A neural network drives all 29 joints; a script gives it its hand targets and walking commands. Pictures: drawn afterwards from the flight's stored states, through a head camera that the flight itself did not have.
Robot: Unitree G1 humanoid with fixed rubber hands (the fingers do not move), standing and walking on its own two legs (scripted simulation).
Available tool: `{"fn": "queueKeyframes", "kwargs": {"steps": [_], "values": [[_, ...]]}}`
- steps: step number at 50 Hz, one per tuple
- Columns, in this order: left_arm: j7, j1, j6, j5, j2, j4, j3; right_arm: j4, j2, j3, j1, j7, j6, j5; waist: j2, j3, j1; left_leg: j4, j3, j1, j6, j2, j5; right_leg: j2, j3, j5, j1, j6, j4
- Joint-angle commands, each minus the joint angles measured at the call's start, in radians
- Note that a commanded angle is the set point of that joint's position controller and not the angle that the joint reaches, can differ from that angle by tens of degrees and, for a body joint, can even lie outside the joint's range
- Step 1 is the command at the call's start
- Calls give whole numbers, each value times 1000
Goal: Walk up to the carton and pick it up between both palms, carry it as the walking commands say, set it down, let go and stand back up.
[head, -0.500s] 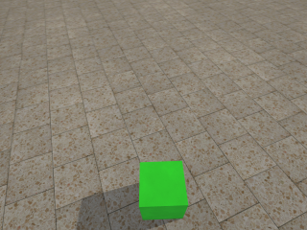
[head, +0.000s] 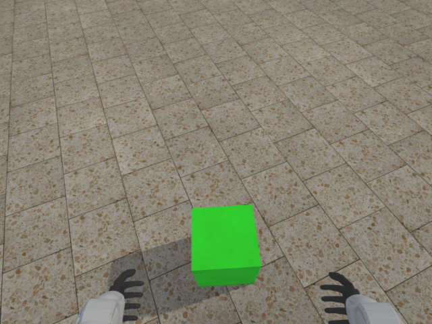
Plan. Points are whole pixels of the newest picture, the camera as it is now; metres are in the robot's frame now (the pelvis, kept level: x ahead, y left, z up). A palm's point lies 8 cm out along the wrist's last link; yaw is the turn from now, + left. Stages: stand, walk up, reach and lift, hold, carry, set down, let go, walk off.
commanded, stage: reach and lift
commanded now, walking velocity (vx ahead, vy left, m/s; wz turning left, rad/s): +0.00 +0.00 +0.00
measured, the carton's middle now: (223, 247) +0.45 +0.02 -0.61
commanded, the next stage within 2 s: none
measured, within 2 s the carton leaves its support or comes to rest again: neither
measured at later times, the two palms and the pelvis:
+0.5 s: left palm (124, 302) +0.18 +0.23 -0.15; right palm (335, 299) +0.19 -0.21 -0.15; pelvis -0.05 +0.00 -0.06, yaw +0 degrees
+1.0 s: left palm (141, 235) +0.34 +0.23 -0.18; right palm (307, 227) +0.36 -0.19 -0.18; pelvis -0.09 +0.00 -0.09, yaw +0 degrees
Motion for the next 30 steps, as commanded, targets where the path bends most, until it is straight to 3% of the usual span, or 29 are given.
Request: {"fn": "queueKeyframes", "kwargs": {"steps": [1, 5, 12, 19, 25, 30], "values": [[-23, 197, 25, 38, 21, -92, 32, -115, 1, -24, 172, 8, 33, -56, 25, -142, 21, -75, -143, 15, 29, -7, 396, 2, 161, 371, 142, -27, -49], [-41, 111, -71, 58, 8, -240, 66, -264, -9, -81, 91, 18, -63, -127, 3, -250, 17, 41, -146, -61, 5, -14, 445, -4, 147, 407, 28, -11, 51], [-44, 37, -164, 62, 24, -288, 85, -276, -32, -115, 77, 26, -161, -102, 4, -394, 11, 192, -122, -140, -24, -20, 378, 15, 126, 294, -77, 9, 225], [-41, -50, -132, 33, 25, -260, 108, -255, -41, -106, -79, 33, -135, -64, 4, -316, 24, 208, -103, -244, -18, -9, 142, 12, 109, 59, -143, 9, 242], [-43, -312, -115, 13, 69, -216, 136, -212, -50, -114, -338, 25, -110, -42, -10, -254, 18, 230, -90, -336, -16, -2, -97, -8, 120, -148, -204, 14, 251], [-43, -517, -107, 5, 86, -117, 155, -117, -60, -134, -564, 6, -99, -37, -1, -266, 14, 240, -87, -379, -24, 3, -168, -15, 126, -205, -236, 22, 255]]}}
